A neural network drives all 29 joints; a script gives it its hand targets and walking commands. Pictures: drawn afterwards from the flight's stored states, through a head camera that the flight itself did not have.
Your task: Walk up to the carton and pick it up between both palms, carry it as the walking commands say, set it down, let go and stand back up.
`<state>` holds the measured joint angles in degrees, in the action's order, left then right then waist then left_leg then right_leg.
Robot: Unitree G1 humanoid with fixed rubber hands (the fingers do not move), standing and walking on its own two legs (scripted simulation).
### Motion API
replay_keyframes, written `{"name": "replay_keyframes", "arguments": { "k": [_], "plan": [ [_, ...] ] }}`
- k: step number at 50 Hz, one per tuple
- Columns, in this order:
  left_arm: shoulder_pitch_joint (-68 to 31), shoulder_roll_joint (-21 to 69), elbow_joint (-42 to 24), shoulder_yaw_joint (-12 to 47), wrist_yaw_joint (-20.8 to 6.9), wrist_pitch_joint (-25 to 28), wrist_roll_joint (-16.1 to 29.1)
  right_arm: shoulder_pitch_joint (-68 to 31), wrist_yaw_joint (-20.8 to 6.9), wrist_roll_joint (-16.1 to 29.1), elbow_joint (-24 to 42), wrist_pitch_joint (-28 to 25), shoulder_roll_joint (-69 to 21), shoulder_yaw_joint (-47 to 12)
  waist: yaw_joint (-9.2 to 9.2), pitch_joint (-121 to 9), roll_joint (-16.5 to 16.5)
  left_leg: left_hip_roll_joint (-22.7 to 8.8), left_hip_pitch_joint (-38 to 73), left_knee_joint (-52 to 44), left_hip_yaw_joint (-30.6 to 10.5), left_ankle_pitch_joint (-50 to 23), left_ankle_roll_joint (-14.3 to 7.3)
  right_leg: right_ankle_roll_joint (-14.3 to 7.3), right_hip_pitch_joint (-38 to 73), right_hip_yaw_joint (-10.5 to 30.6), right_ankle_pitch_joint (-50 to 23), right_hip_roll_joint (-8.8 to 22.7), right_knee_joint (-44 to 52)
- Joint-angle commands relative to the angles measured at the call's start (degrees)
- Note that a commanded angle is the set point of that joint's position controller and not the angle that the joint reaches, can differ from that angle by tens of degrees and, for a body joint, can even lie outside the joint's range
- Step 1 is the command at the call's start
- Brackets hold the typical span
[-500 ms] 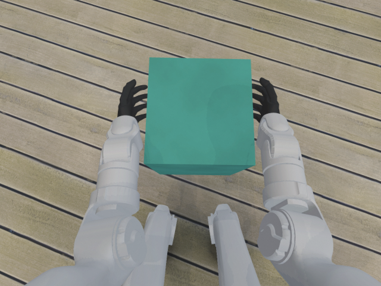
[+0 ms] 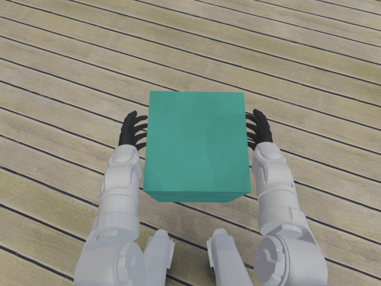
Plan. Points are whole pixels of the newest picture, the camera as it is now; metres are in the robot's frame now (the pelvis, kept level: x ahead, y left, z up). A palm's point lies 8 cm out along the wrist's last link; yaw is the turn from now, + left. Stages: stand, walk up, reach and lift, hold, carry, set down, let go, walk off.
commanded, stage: reach and lift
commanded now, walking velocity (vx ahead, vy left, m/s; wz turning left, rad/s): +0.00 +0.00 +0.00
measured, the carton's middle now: (194, 155) +0.41 +0.00 -0.12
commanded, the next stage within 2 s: none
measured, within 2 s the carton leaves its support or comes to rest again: neither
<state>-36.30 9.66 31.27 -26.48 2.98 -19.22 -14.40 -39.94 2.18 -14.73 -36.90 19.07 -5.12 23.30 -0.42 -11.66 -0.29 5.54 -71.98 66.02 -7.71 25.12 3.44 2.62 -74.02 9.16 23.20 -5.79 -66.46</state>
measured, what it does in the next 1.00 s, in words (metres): rises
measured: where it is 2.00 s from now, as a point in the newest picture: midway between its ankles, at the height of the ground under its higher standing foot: (189, 278)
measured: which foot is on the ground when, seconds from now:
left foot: down 0.00-1.00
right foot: down 0.00-1.00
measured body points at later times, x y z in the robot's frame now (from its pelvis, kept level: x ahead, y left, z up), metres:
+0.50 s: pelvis +0.02 +0.00 +0.06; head +0.14 -0.01 +0.50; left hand +0.39 +0.15 +0.03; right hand +0.40 -0.15 +0.02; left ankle +0.05 +0.14 -0.63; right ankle +0.06 -0.13 -0.63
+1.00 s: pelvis +0.04 +0.00 +0.11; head +0.06 -0.01 +0.55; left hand +0.37 +0.15 +0.10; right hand +0.37 -0.14 +0.10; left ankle +0.05 +0.14 -0.63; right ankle +0.06 -0.13 -0.63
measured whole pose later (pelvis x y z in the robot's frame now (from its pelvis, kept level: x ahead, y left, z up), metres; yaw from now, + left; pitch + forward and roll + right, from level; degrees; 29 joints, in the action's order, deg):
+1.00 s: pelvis +0.04 +0.00 +0.11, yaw +0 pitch +8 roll +0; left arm -21.9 10.8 27.0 -20.5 0.6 -27.5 -17.7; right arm -22.8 2.3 -17.1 -29.2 27.0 -9.4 19.2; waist -1.0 -5.6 -0.8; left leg 2.3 -23.8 29.5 -9.6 13.7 2.1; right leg 1.0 -25.4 8.9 12.3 -3.3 -29.8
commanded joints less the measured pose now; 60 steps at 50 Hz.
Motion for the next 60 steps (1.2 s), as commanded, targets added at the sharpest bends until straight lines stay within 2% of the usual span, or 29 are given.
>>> {"name": "replay_keyframes", "arguments": {
  "k": [1, 24, 42, 48, 60],
  "plan": [
    [-34.2, 56.9, 3.8, 34.0, -14.3, 0.7, 7.9, -28.9, -14.4, 7.9, -4.0, -0.4, -61.8, -31.7, -0.09, -39.7, 2.0, 3.9, 20.6, -9.1, 7.9, -15.2, -1.3, -0.8, 30.3, -7.6, -15.9, -3.2, 9.2],
    [-21.0, 56.0, 0.5, 36.0, -15.5, -1.0, 6.4, -16.9, -15.2, 6.7, 0.4, 0.8, -61.0, -33.4, -0.32, -29.8, 1.1, 2.0, 38.2, -24.5, 6.2, -22.5, -1.3, -0.7, 45.4, -6.3, -23.2, -1.8, 24.3],
    [-14.5, 56.8, -0.2, 36.4, -15.7, -5.0, 6.7, -11.7, -16.2, 8.1, 3.6, 4.8, -59.6, -35.0, -0.45, -20.4, 0.2, 0.6, 52.4, -36.2, 4.7, -25.9, -1.3, -1.2, 58.2, -6.2, -25.8, -0.9, 35.4],
    [-13.7, 56.3, -1.1, 35.9, -16.0, -7.1, 6.7, -11.1, -16.2, 8.8, 5.0, 6.9, -59.7, -35.6, -0.73, -16.2, 0.4, 0.4, 55.4, -39.9, 4.3, -24.7, -1.7, -1.3, 63.4, -6.0, -25.2, -0.5, 39.1],
    [-14.0, 55.5, -4.9, 37.8, -16.9, -12.3, 8.2, -11.4, -16.2, 10.4, 9.7, 12.3, -60.2, -36.7, -0.08, -9.0, 0.7, 0.6, 61.1, -44.8, 3.8, -21.0, -2.3, -1.3, 69.9, -6.3, -21.6, 0.4, 44.1]
  ]
}}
